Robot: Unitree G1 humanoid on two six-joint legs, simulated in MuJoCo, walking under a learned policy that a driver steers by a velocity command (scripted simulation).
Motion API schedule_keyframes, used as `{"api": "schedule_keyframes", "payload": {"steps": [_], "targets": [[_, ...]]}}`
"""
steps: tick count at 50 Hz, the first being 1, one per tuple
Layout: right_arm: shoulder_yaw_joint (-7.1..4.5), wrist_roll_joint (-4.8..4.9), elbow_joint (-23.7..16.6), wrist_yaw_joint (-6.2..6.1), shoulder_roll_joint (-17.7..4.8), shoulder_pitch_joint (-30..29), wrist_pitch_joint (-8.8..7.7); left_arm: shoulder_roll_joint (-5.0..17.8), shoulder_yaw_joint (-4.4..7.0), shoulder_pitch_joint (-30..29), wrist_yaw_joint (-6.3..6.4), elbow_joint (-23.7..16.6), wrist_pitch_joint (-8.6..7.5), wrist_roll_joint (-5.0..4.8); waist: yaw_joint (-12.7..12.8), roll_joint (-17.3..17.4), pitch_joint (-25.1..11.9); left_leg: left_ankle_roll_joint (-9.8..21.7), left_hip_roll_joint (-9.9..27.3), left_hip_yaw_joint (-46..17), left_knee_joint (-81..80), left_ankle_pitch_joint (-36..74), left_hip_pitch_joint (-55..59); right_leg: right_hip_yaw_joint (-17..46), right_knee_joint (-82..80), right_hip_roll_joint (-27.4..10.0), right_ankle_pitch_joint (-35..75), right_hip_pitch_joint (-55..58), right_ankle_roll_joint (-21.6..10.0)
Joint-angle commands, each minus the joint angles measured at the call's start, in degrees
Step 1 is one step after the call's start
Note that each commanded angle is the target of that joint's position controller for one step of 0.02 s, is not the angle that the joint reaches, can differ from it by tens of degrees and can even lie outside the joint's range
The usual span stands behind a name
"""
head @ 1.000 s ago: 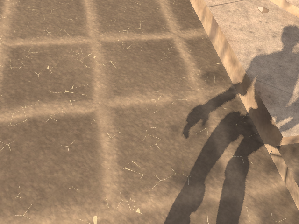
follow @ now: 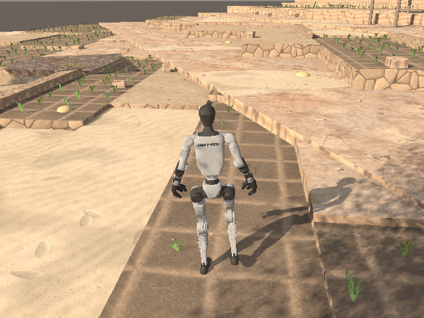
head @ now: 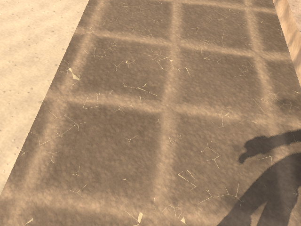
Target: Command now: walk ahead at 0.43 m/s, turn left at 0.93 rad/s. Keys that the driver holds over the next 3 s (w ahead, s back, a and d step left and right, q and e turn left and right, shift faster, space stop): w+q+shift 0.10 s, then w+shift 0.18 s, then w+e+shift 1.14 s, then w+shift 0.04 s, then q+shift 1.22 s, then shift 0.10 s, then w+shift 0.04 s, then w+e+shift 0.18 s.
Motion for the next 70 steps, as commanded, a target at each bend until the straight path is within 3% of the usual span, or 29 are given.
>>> {"api": "schedule_keyframes", "payload": {"steps": [1, 10, 13, 15, 16, 17, 18, 19, 22, 30, 32, 34, 35, 36, 37, 38, 40, 45, 51, 53, 55, 56, 57, 58, 59, 60, 62, 65, 70], "targets": [[-2.68, -0.51, -2.4, -0.09, -10.0, 3.6, -1.59, 4.6, 1.01, -6.6, -0.38, -5.1, -1.76, 0.10, -2.6, 8.7, -0.5, 7.1, 13.3, -23.1, -14.3, -24.3, 8.1, 0.8, -6.0, 0.8, 2.7, -11.2, 1.0], [-1.72, -0.14, -1.8, 0.40, -9.1, 4.2, -4.81, 3.5, -0.28, -12.6, -0.39, -7.3, -4.52, -1.17, -4.3, 9.5, 0.4, 7.3, 12.5, -25.4, -11.2, -15.9, 1.8, -0.4, -22.2, 1.5, 7.2, -1.1, -0.5], [-1.27, -0.21, -1.7, 0.45, -8.9, 1.5, -5.49, 4.1, -0.02, -7.6, 0.07, -6.8, -5.45, -1.79, -0.8, 8.3, 0.9, 6.0, 12.6, -25.5, -11.1, -14.1, -4.9, -1.6, -28.6, 1.5, 7.6, 13.5, -3.6], [-0.21, -0.29, -1.3, 0.27, -6.7, 0.1, -6.42, 7.3, 1.33, 5.5, 1.19, -3.5, -6.61, -0.73, 5.8, 3.1, -3.5, 3.5, 8.4, -19.4, 2.2, -4.3, -11.2, 0.2, -31.2, 0.3, 2.3, 31.3, -6.1], [1.06, 0.42, -2.3, 0.31, -2.9, -0.2, -7.35, 12.8, 2.75, 14.8, 1.90, -2.3, -7.14, 0.51, 9.7, -7.6, -9.4, 0.9, 2.6, -9.5, 22.2, -2.0, -17.9, 17.3, -37.8, -11.0, -16.5, 41.8, -9.7], [1.58, 0.75, -3.9, -0.07, -1.8, -0.1, -7.64, 16.4, 3.97, 16.6, 1.32, -1.0, -6.80, 0.66, 8.0, -15.6, -9.1, -1.2, -3.5, -3.6, 35.4, -13.6, -31.3, 43.6, -47.2, -18.9, -32.9, 44.8, -14.5], [1.59, -0.84, -3.0, -0.56, -4.4, -2.5, -7.14, 11.0, 3.02, 13.4, 0.42, -1.0, -6.62, -0.31, 6.2, -5.4, -2.7, -0.9, 0.4, -4.0, 42.9, -9.4, -36.9, 44.0, -45.9, -18.7, -31.2, 40.6, -15.7], [1.51, -2.41, -2.8, -0.01, -5.3, -4.3, -7.20, 8.0, 2.30, 11.6, -0.21, -1.4, -6.63, -1.30, 4.7, -0.9, -1.8, -1.5, 4.0, -1.5, 44.4, -4.9, -37.2, 36.8, -44.0, -15.7, -26.1, 38.1, -15.7], [2.31, -4.52, -4.2, 1.31, -4.4, -8.4, -7.37, 5.2, 1.33, 14.0, -0.50, 0.5, -7.67, -1.96, 3.7, -2.5, 0.8, -4.3, 8.3, 1.0, 39.0, -1.5, -34.6, 27.8, -48.1, -8.7, -16.5, 30.7, -16.5], [5.36, -2.17, -9.9, 2.64, -0.8, -22.8, -7.38, 7.1, 2.80, 16.9, 0.42, 3.7, -7.91, -2.85, 5.2, -4.5, 3.4, -8.4, 5.3, 8.3, 12.8, 6.5, -16.6, 19.1, -51.8, -3.9, 14.9, 17.2, -17.1], [4.77, -1.73, -9.1, 1.78, -2.3, -20.3, -7.54, 7.7, 2.99, 16.8, 0.33, 4.3, -7.91, -3.23, 3.4, -4.4, 1.1, -7.5, 4.3, 7.8, 9.0, 8.3, -7.4, 18.6, -48.1, -5.0, 26.1, 17.2, -15.3], [2.83, -1.92, -5.1, 0.05, -6.1, -8.2, -7.79, 10.0, 3.54, 15.8, 0.11, 4.4, -8.14, -3.33, -2.9, -1.4, -6.9, -5.7, 2.2, 7.9, 6.2, 4.3, 9.9, 15.2, -31.5, -2.7, 44.1, 16.7, -12.4], [1.49, -2.27, -2.7, -1.30, -8.5, 1.6, -7.93, 10.4, 3.74, 14.1, -0.33, 3.8, -8.53, -3.47, -8.0, 0.1, -12.2, -4.4, 6.3, 5.2, 7.3, 1.9, 24.1, 14.1, -17.6, 0.1, 39.8, 8.8, -11.1], [-0.28, -3.39, -1.5, -2.76, -13.1, 13.7, -8.00, 4.9, 2.37, 13.0, -0.29, 2.2, -9.27, -3.15, -12.4, 7.4, -20.5, -2.7, 20.8, -9.5, 4.4, -20.9, 36.3, 9.9, 1.2, 4.0, 16.2, 0.5, -11.0], [-0.64, -4.61, -1.6, -2.74, -15.9, 11.8, -7.49, -0.7, 0.81, 17.0, -0.07, -0.5, -8.58, -5.31, -7.4, 19.7, -25.2, 0.6, 34.4, -38.2, -7.7, -41.5, 39.1, 5.3, 15.9, 7.0, -10.8, -11.4, -10.5], [-0.29, -3.53, -2.1, -2.78, -11.4, 5.4, -7.03, 2.7, 1.06, 13.2, 0.19, -0.1, -7.40, -3.83, -5.6, 14.7, -15.9, 1.2, 31.7, -39.0, -10.4, -41.1, 30.3, 3.8, 19.9, 2.7, -3.9, -16.2, -11.1], [1.19, -3.11, -1.0, -2.21, -4.7, 1.7, -7.29, 2.9, 1.24, 7.9, -1.01, 0.2, -6.11, -1.93, -3.8, 6.1, -4.9, 0.7, 27.0, -20.6, -10.2, -20.8, 18.0, 2.2, 17.3, -1.6, 2.0, -15.6, -10.5], [2.00, -0.84, 4.3, -1.20, -0.8, 4.0, -9.62, -0.9, 0.15, 0.3, -3.49, -3.7, -2.71, -0.87, 0.2, 7.9, 3.0, -1.8, 22.7, 0.9, -15.4, 2.8, 10.0, 0.5, 15.1, -5.0, 6.1, -19.0, -9.0], [1.50, -1.13, 7.6, -1.68, -3.6, 3.3, -10.61, -0.4, -1.73, -12.2, -5.52, -9.3, -3.03, -1.15, 2.0, 3.8, 7.9, -4.8, 17.0, 21.4, -19.7, 30.1, 5.6, -10.4, -9.2, -1.3, 20.0, -7.8, -11.5], [0.85, -1.06, 8.5, -2.20, -7.0, 7.2, -10.17, 0.7, -1.62, -11.5, -5.42, -8.6, -3.27, -1.42, 2.6, 4.6, 4.5, -5.8, 17.4, 22.6, -12.7, 59.5, 11.5, -15.3, -12.9, 4.0, 19.0, -0.2, -13.5], [-0.28, -1.44, 7.7, -3.08, -11.3, 5.6, -8.41, 3.9, -0.44, -0.5, -4.44, -5.7, -3.45, -1.59, 9.5, 7.8, -3.1, -6.1, 19.8, 21.8, 4.0, 75.8, 14.8, -14.7, -13.9, 7.5, 13.6, 11.9, -15.4], [-0.64, -1.69, 6.6, -3.26, -12.5, 2.8, -7.42, 6.4, 0.90, 11.3, -3.62, -2.3, -3.57, -1.55, 15.1, 8.7, -8.5, -5.2, 20.9, 20.3, 18.3, 76.5, 11.3, -12.0, -15.0, 8.3, 11.2, 24.4, -17.2], [-0.64, -2.15, 5.9, -2.75, -11.9, 1.4, -6.80, 9.1, 2.71, 21.6, -2.16, 1.6, -3.64, -1.67, 18.3, 5.8, -12.6, -5.1, 18.6, 19.7, 37.4, 58.0, 1.7, -7.3, -19.4, 8.2, 8.8, 39.6, -18.7], [0.77, -2.77, 4.9, -1.45, -5.2, 0.5, -7.05, 13.0, 4.45, 17.1, -0.62, 1.7, -2.76, -3.04, 12.9, -7.3, -7.6, -6.5, 7.2, 18.7, 59.8, -6.0, -15.8, 4.5, -21.4, 1.7, 5.8, 44.7, -20.3], [1.82, -1.21, -2.2, -1.53, -3.9, 5.9, -8.14, 20.0, 5.43, 12.9, -0.70, -1.9, -2.06, -0.55, 6.0, -12.8, -18.3, -8.9, 3.6, 8.2, 76.0, -17.2, -35.7, 36.9, -29.7, -12.0, 6.8, 60.4, -33.0], [2.07, -1.74, -3.5, -1.55, -6.8, -0.7, -9.72, 17.5, 5.54, 14.9, 0.15, -3.0, -1.69, -1.13, 9.8, -0.8, -19.4, -8.3, 6.2, 0.9, 72.5, -10.7, -39.7, 44.6, -40.2, -13.4, -5.3, 57.7, -32.3], [2.57, -2.28, -3.1, -1.60, -6.5, -3.4, -10.18, 11.9, 4.17, 10.9, 0.89, -0.8, -3.08, -1.62, 3.5, 7.5, -3.4, -8.0, 11.3, 0.9, 58.4, -7.2, -34.5, 36.4, -44.9, -9.9, -2.5, 36.0, -27.2], [3.13, -4.35, -2.2, -1.50, -5.0, -1.5, -6.41, 8.3, 2.44, 7.9, 0.98, -0.8, -5.79, -2.17, -2.1, 8.3, 1.5, -10.5, 14.0, 1.3, 47.6, -11.0, -23.9, 25.4, -45.7, -3.2, 7.7, 16.2, -25.7], [5.02, -2.09, -8.2, 0.01, -0.7, -16.2, -5.96, 9.2, 3.22, 8.6, 0.09, -0.5, -7.41, -2.51, 1.7, 3.1, 4.3, -11.1, 12.0, 5.4, 19.5, 12.8, -12.7, 18.2, -48.4, 3.7, 15.7, 4.9, -20.8]]}}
